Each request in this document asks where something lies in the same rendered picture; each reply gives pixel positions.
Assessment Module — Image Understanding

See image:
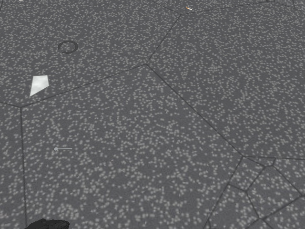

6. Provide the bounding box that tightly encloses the robot left hand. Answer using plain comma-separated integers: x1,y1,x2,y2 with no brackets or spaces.
25,219,70,229

